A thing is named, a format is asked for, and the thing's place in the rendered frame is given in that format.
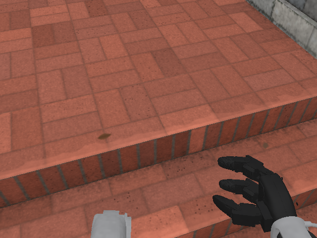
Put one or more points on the stairs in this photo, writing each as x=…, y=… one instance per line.
x=166, y=185

